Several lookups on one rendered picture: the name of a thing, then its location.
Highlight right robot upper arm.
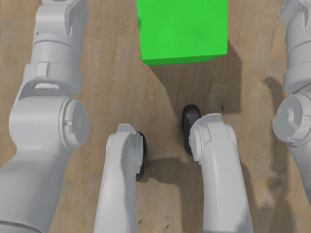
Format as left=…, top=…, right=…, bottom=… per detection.
left=272, top=91, right=311, bottom=207

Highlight right robot forearm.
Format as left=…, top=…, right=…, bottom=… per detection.
left=280, top=0, right=311, bottom=95

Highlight left robot shin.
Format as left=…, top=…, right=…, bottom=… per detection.
left=105, top=123, right=141, bottom=174

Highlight left robot upper arm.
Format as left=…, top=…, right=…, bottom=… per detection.
left=0, top=96, right=89, bottom=233

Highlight left robot forearm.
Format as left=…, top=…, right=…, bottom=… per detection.
left=9, top=0, right=90, bottom=140

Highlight carton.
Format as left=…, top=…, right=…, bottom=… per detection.
left=136, top=0, right=227, bottom=66

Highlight robot shin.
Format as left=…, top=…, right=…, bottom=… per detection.
left=189, top=113, right=237, bottom=152
left=105, top=123, right=141, bottom=174

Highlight right robot shin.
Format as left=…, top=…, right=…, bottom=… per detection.
left=189, top=113, right=237, bottom=152

